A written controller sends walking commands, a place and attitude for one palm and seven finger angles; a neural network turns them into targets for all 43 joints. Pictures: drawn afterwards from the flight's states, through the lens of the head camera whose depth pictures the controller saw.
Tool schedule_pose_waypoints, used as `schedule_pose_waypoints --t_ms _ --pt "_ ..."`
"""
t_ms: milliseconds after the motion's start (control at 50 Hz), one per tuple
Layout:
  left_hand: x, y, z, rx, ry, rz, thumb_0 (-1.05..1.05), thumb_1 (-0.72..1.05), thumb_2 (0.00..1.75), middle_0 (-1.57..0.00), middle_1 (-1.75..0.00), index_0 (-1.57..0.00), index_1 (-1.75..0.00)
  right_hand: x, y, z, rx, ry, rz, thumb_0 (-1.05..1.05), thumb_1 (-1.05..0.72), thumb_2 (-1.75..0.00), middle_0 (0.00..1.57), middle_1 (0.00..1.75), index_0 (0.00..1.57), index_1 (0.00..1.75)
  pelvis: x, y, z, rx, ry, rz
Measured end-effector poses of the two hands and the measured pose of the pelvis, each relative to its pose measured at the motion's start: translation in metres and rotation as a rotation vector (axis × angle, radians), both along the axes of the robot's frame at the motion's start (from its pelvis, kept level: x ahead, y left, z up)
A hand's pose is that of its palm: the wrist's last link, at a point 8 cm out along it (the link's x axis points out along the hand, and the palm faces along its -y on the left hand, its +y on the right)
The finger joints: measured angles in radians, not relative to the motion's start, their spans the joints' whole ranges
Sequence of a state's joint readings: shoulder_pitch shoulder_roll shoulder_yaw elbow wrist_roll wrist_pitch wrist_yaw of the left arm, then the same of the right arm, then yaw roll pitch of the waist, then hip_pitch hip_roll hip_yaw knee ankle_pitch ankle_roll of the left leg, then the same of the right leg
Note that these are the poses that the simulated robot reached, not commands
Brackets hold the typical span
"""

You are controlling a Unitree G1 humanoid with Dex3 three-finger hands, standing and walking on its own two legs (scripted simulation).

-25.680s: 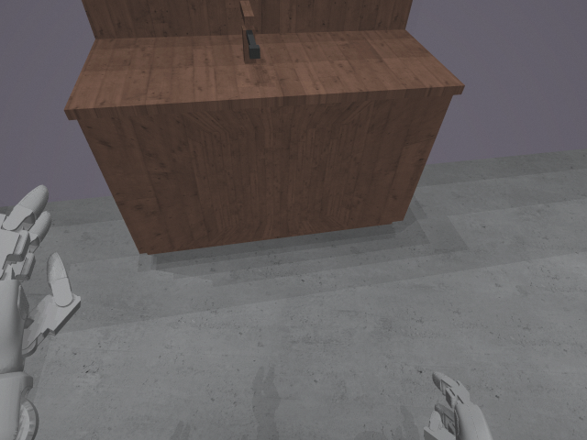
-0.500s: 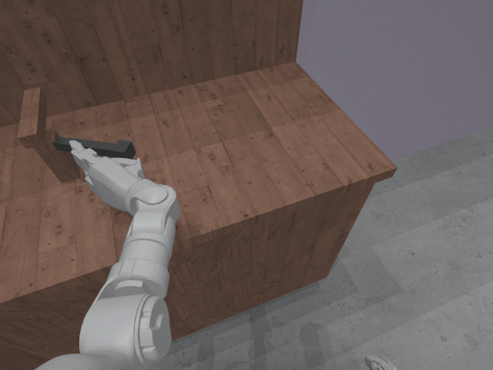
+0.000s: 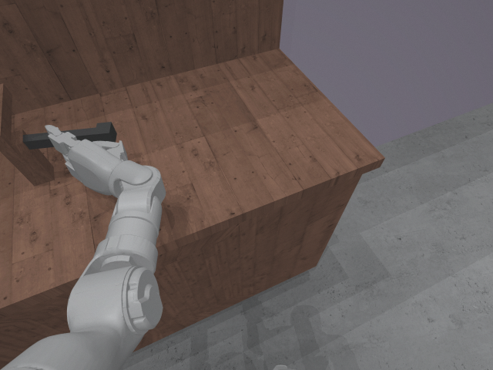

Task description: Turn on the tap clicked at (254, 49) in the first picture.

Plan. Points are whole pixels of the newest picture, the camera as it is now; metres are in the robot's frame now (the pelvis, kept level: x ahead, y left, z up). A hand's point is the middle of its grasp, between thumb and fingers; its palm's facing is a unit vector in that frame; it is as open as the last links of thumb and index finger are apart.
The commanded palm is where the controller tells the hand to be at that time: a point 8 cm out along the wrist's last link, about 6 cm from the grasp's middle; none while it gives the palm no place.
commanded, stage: lift the hand up off the lever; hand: left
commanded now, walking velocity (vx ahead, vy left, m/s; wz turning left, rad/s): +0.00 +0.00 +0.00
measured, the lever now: (106, 133) +0.50 +0.22 +0.10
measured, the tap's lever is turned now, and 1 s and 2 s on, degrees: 74 76 76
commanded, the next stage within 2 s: none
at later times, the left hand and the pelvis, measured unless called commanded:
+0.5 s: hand (119, 141) +0.47 +0.19 +0.11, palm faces +0.82 -0.56 -0.11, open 7.8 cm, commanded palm +0.41 +0.20 +0.12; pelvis +0.01 +0.01 +0.01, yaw +0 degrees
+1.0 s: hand (112, 139) +0.45 +0.19 +0.13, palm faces +0.82 -0.56 -0.12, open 7.8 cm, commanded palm +0.40 +0.20 +0.14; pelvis +0.01 +0.01 +0.01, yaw +0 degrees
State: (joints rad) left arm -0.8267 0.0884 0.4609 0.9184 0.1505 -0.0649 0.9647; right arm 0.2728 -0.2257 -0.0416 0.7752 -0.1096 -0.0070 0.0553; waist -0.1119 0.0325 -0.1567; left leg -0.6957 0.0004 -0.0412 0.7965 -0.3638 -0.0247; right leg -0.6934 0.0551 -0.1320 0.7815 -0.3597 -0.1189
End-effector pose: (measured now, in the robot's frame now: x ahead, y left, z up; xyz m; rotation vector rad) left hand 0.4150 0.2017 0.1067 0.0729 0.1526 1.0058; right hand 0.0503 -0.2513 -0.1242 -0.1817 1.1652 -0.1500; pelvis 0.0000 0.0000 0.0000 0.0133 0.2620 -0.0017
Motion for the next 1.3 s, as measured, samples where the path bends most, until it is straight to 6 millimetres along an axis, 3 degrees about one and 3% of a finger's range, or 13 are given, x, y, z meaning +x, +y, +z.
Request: schedule_pose_waypoints --t_ms 260,600,880,1300 --pt "0.001 0.005 0.002 -0.013 -0.004 -0.004 0.02 0.9 0.9 -0.15 -0.15 -0.14 -0.15 -0.004 0.007 0.003 0.013 0.013 -0.008 0.01 -0.9 -0.9 0.2 0.3 0.2 0.3 0.006 0.005 0.003 -0.006 -0.011 -0.004" --pt "-0.007 0.0 0.017 -0.026 -0.001 -0.024 0.01 0.9 0.9 -0.15 -0.15 -0.15 -0.15 0.035 0.022 0.01 0.038 -0.073 0.034 0.01 -0.9 -0.9 0.2 0.3 0.2 0.3 0.013 0.012 0.01 -0.007 -0.049 -0.005" --pt "-0.019 0.002 0.03 -0.017 -0.002 -0.027 0.01 0.9 0.9 -0.15 -0.15 -0.15 -0.15 0.059 0.022 0.018 0.024 -0.131 0.073 0.01 -0.9 -0.9 0.2 0.3 0.2 0.3 0.008 0.01 0.013 -0.006 -0.08 0.009" --pt "-0.024 -0.001 0.044 -0.021 -0.001 -0.017 0.01 0.9 0.9 -0.15 -0.15 -0.15 -0.15 0.042 0.013 0.018 0.023 -0.114 0.042 0.01 -0.9 -0.9 0.2 0.3 0.2 0.3 0.005 0.004 0.017 0.001 -0.101 0.002"
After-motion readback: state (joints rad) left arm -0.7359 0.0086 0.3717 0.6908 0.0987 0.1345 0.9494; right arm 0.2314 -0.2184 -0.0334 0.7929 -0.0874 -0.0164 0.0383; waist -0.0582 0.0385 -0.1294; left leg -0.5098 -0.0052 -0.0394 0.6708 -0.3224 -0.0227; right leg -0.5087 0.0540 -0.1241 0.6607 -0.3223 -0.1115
